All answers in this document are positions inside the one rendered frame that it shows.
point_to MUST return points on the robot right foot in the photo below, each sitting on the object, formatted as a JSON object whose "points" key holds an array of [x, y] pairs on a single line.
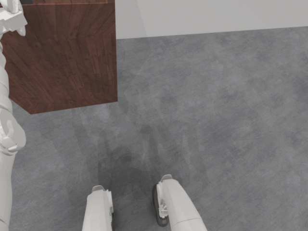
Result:
{"points": [[161, 221]]}

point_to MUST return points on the robot right shin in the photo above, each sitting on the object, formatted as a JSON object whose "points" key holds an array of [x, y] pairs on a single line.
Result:
{"points": [[163, 210]]}

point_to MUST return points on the left robot hand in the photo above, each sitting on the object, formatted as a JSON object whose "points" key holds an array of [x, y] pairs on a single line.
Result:
{"points": [[12, 17]]}

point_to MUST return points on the cabinet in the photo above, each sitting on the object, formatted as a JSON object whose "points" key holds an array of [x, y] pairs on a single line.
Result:
{"points": [[67, 59]]}

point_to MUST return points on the robot left forearm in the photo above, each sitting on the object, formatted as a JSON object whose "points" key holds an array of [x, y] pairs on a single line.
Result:
{"points": [[5, 103]]}

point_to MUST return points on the robot left upper arm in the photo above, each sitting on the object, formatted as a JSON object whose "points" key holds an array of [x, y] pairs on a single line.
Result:
{"points": [[12, 139]]}

